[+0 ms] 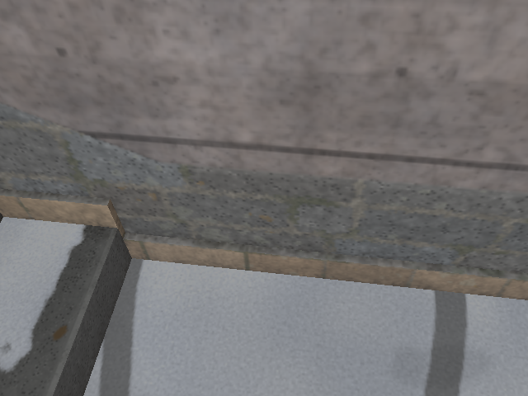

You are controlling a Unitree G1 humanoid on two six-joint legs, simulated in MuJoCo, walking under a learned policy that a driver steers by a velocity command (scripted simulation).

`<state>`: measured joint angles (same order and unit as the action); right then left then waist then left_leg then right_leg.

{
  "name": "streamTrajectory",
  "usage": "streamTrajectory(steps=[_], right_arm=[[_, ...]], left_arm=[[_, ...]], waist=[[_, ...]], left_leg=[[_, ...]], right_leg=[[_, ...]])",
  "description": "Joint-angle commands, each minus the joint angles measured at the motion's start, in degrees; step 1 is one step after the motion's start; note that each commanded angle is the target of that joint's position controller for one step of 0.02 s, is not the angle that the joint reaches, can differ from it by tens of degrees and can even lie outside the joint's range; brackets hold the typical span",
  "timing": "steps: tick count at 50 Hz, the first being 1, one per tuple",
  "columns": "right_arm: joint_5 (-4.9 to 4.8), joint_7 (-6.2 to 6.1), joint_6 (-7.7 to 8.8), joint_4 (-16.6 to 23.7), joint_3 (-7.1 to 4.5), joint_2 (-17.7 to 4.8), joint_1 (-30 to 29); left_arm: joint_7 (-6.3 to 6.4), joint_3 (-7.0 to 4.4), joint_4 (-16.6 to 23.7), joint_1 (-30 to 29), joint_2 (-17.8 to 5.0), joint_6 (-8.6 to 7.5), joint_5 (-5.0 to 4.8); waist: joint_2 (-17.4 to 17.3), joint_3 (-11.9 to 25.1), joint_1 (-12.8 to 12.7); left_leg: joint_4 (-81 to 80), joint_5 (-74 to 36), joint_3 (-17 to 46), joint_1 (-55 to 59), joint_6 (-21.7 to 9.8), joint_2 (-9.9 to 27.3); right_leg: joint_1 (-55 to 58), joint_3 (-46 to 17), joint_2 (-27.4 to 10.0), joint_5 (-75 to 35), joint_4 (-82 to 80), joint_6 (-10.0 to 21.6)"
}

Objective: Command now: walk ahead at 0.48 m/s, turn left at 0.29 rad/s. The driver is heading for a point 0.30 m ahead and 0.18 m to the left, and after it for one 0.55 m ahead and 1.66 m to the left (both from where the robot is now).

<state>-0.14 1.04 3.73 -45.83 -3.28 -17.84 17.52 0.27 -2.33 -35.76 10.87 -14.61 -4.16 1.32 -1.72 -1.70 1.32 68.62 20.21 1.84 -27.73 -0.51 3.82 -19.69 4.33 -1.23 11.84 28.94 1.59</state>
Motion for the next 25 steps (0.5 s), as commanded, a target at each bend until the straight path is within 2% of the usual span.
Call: streamTrajectory(steps=[1,2,3,4,5,6,7,8,9,11,12,13,14,15,16,17,18,19,20,21,22,23,25], right_arm=[[-0.93,-0.20,-0.71,5.73,-0.54,-1.64,-1.99],[-2.11,-0.67,-0.62,5.16,-0.28,-1.55,-1.21],[-1.75,-1.02,-0.48,5.24,0.09,-0.62,-2.94],[-0.82,-1.20,-0.31,6.21,-0.25,-1.43,-5.23],[0.00,-1.06,0.11,7.24,-0.37,-1.72,-7.88],[0.21,-0.81,0.26,8.37,-0.02,-1.01,-10.79],[0.44,-0.74,0.81,9.28,0.26,-0.35,-13.76],[0.99,0.00,1.28,10.18,0.76,1.10,-16.51],[1.05,0.37,1.38,11.32,0.17,0.27,-17.57],[-0.10,0.95,1.51,12.05,-0.27,-0.75,-16.83],[-0.14,1.45,1.06,12.11,-0.76,-2.11,-16.00],[-0.32,1.34,0.72,12.52,-1.01,-2.40,-16.19],[-0.27,1.47,0.13,13.09,-1.10,-2.77,-15.43],[0.14,2.05,-0.42,13.05,-1.68,-3.91,-12.77],[0.33,1.96,-0.26,10.87,-2.65,-5.99,-5.74],[1.24,1.59,0.10,8.70,-4.31,-10.30,4.36],[1.88,0.25,0.24,8.81,-5.44,-16.34,2.01],[3.21,-1.17,-0.55,11.71,-4.88,-14.06,0.24],[2.52,-1.88,-1.06,15.08,-4.67,-12.14,-6.57],[0.99,-2.01,-1.89,16.26,-4.03,-9.44,-10.70],[-0.28,-2.51,-2.40,16.54,-3.72,-8.35,-12.85],[-0.94,-2.53,-2.73,15.81,-3.65,-8.45,-13.85],[-0.53,-2.19,-3.36,16.28,-3.73,-8.80,-15.11]], left_arm=[[0.44,-3.07,0.13,2.36,-8.20,-2.12,-0.64],[0.08,-2.84,-0.55,2.39,-7.50,-2.80,-1.62],[0.03,-2.68,-1.31,2.82,-6.41,-3.02,-1.68],[-0.20,-3.09,-2.07,3.93,-7.74,-2.95,-0.40],[0.41,-3.17,-2.33,2.28,-8.09,-3.04,0.57],[1.07,-3.36,-2.03,0.72,-8.80,-2.68,0.94],[2.19,-2.81,-1.56,-1.39,-7.49,-2.25,0.36],[2.99,-2.96,-2.48,0.38,-8.38,-1.93,0.08],[3.27,-3.35,-3.14,1.91,-9.32,-1.96,-0.43],[3.20,-3.96,-3.81,1.92,-10.91,-1.82,-0.99],[2.71,-4.43,-4.18,2.37,-11.83,-1.41,-1.27],[2.85,-4.47,-4.17,1.02,-11.16,-0.81,-1.76],[2.90,-4.82,-4.13,0.75,-12.11,-0.31,-1.77],[3.27,-5.15,-4.16,0.19,-12.76,0.21,-1.90],[3.32,-5.03,-3.81,-1.21,-12.64,0.22,-2.02],[4.48,-4.61,-1.24,-5.52,-12.64,-0.25,-1.40],[3.60,-1.82,1.34,0.73,-4.59,-1.75,1.46],[2.46,-0.36,-0.17,3.03,-6.40,-3.12,0.04],[2.15,-0.97,-1.37,3.79,-10.51,-3.34,0.09],[3.05,-1.06,-1.74,2.28,-10.82,-2.45,0.86],[4.27,-0.90,-0.81,-0.25,-9.59,-1.64,1.42],[5.26,-0.94,0.51,-1.83,-9.50,-0.53,1.41],[6.29,-0.49,0.98,-1.66,-7.47,0.97,0.55]], waist=[[11.25,1.54,-0.87],[10.35,2.00,-0.21],[8.17,1.45,-0.26],[6.35,1.23,-0.64],[5.57,1.11,-0.08],[6.36,-0.05,-0.31],[5.28,-2.80,-0.90],[5.38,-1.53,-1.92],[5.76,-0.16,-2.29],[8.04,2.39,-1.54],[7.62,2.51,-1.30],[7.71,2.40,-1.03],[8.27,3.20,-0.31],[7.09,4.22,1.80],[5.33,8.36,5.09],[0.27,10.78,9.70],[-18.08,14.84,1.26],[-15.50,28.00,3.46],[-7.24,25.78,1.50],[0.95,20.79,0.55],[5.01,16.98,-0.44],[4.48,14.24,-1.69],[2.47,10.65,-2.51]], left_leg=[[0.75,-6.06,2.11,-9.53,0.71,3.74],[0.47,-7.62,3.35,-10.99,0.79,3.53],[-1.02,-10.05,4.18,-12.55,0.96,2.84],[-2.81,-11.85,4.25,-13.74,1.28,2.48],[-7.80,-15.43,3.46,-12.72,0.75,2.54],[-14.18,-19.46,1.57,-10.96,0.53,1.95],[-22.05,-23.64,-0.10,-8.18,0.60,0.16],[-27.10,-26.65,-2.04,-5.50,0.60,-0.95],[-28.26,-26.43,-2.96,-3.26,0.86,-1.29],[-31.15,-25.34,-1.99,-1.99,0.26,-0.51],[-31.29,-22.55,-1.97,-3.06,-1.20,-0.70],[-31.79,-18.58,-2.20,-3.66,-2.51,-1.01],[-32.47,-13.35,-3.14,-3.15,-3.72,-2.07],[-34.76,-10.82,-3.51,-1.25,-5.22,-2.73],[-39.35,-12.29,-4.68,7.97,-6.46,-5.50],[-46.22,-28.40,-0.65,23.39,-8.20,-5.95],[-36.89,-69.58,17.40,46.41,-17.90,6.20],[-42.44,-71.12,28.98,50.92,-27.71,13.56],[-43.67,-64.10,25.48,44.68,-25.09,12.32],[-45.22,-53.84,21.17,36.48,-21.36,9.86],[-46.75,-49.00,19.52,28.87,-18.65,9.00],[-48.26,-44.42,17.97,20.82,-16.96,7.19],[-49.49,-42.61,14.19,10.80,-13.83,2.04]], right_leg=[[8.03,-11.81,-14.08,-3.17,-19.93,7.84],[9.24,-10.01,-14.75,-6.24,-20.59,8.01],[10.21,-7.30,-14.46,-12.62,-20.59,7.94],[10.77,-5.22,-14.40,-16.28,-20.37,7.73],[9.44,-1.83,-13.22,-17.69,-21.30,6.32],[8.31,0.92,-11.29,-16.33,-22.17,5.43],[6.16,3.60,-10.11,-27.31,-19.91,4.37],[6.56,4.81,-9.88,-30.39,-19.11,4.10],[8.38,4.63,-10.93,-32.50,-18.30,3.81],[13.56,4.82,-12.33,-31.29,-16.64,3.63],[17.01,4.60,-13.78,-32.49,-15.10,3.47],[18.55,4.62,-14.34,-38.95,-11.50,3.25],[20.25,4.08,-14.81,-44.86,-7.67,3.20],[21.03,3.70,-15.83,-48.62,-2.34,3.12],[19.90,5.16,-13.49,-50.74,8.45,2.67],[7.09,4.35,-8.13,-44.14,25.69,-0.37],[-21.53,3.07,1.95,18.66,45.11,-5.76],[-25.82,-7.17,4.93,26.24,59.09,-5.56],[-24.93,-11.05,1.48,20.87,58.66,-4.59],[-24.02,-10.26,-0.70,15.32,54.75,-5.25],[-22.21,-9.81,-1.89,12.76,49.11,-5.90],[-17.80,-9.17,-2.29,11.99,43.65,-5.80],[-11.17,-5.13,0.64,10.85,31.61,-5.60]])
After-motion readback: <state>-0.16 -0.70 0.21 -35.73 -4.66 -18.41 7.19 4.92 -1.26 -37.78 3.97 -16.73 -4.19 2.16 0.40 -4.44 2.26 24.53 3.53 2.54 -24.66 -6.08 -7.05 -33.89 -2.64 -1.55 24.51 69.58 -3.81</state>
